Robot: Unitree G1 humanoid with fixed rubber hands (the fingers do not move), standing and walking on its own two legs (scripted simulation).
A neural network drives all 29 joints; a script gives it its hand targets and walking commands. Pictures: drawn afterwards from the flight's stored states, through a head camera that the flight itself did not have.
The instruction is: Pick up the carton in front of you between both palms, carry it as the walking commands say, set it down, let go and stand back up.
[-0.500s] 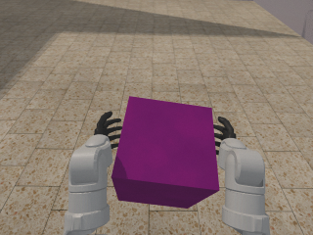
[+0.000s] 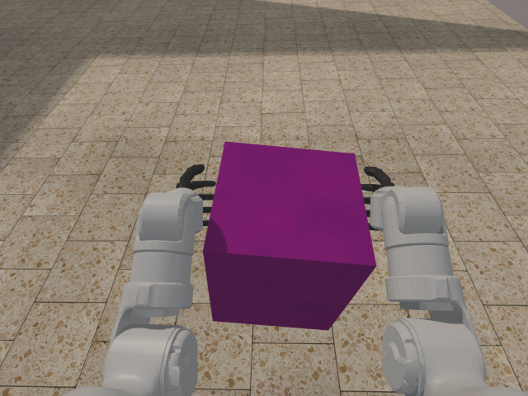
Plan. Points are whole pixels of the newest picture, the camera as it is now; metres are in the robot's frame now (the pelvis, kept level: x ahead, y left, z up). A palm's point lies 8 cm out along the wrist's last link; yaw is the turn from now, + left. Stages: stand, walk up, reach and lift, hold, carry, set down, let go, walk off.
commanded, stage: carry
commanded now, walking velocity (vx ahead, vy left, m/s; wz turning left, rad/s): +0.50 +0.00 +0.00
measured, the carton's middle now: (279, 241) +0.36 -0.01 +0.02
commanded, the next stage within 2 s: none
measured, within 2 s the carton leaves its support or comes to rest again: neither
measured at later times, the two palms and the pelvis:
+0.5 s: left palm (198, 108) +0.63 +0.15 +0.11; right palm (340, 108) +0.62 -0.14 +0.12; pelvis +0.34 +0.02 +0.01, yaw -2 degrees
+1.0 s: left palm (232, 54) +0.95 +0.11 +0.09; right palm (337, 55) +0.94 -0.19 +0.08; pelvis +0.67 -0.03 +0.00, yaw +0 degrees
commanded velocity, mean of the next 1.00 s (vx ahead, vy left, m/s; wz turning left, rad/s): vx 0.50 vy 0.00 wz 0.00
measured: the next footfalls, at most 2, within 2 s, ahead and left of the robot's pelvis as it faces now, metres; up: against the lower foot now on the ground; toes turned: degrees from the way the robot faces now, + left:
left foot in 0.44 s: +0.47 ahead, +0.09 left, +0.00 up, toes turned +9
right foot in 0.94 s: +0.81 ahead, -0.13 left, +0.00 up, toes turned -13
